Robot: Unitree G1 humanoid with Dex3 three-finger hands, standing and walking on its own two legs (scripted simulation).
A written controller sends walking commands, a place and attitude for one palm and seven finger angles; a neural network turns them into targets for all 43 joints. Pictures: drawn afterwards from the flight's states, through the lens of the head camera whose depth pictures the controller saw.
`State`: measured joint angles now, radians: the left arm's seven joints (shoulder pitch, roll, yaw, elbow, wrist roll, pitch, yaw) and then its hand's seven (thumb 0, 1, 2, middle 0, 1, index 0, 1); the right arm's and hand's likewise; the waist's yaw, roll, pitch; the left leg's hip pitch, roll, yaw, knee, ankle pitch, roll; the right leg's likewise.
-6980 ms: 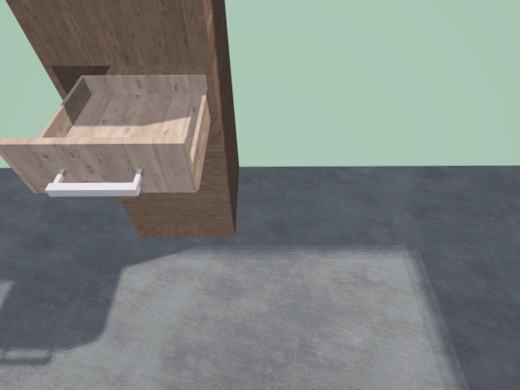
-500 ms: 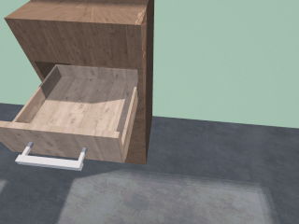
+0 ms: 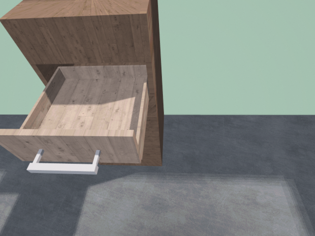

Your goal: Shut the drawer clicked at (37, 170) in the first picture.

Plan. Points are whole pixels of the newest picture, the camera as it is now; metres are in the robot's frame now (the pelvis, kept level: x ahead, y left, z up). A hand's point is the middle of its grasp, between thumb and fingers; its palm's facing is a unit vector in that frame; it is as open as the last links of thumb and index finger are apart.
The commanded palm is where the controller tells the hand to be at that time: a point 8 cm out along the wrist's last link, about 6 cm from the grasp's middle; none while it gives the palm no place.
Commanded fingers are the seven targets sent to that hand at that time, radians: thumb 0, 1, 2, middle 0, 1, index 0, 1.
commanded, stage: shuffle to correct the standing spot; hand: left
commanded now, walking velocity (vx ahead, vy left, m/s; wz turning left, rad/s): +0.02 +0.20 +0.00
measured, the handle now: (65, 161) +0.29 +0.28 +0.00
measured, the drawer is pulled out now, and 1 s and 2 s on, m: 0.30 0.30 0.30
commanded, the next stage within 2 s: come to a stop and stand still in 0.18 s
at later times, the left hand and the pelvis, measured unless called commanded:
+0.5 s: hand out of the picture +0.00 +0.29 -0.17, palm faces +0.10 -0.96 -0.25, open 7.4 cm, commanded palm none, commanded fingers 0.00 0.90 0.90 -0.20 -0.30 -0.20 -0.30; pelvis +0.00 +0.08 +0.01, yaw +2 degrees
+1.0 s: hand out of the picture +0.02 +0.24 -0.16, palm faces +0.05 -0.97 -0.22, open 7.3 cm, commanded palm none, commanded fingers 0.00 0.90 0.90 -0.20 -0.30 -0.20 -0.30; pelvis -0.01 +0.06 +0.01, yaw +2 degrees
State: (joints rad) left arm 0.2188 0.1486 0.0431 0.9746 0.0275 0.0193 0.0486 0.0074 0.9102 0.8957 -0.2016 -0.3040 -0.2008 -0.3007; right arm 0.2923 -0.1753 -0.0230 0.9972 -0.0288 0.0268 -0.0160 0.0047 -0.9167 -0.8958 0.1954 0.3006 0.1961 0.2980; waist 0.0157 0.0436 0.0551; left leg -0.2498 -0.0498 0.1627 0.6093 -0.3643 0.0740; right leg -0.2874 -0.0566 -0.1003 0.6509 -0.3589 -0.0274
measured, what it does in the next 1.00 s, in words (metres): steps on the spot: left foot, then right foot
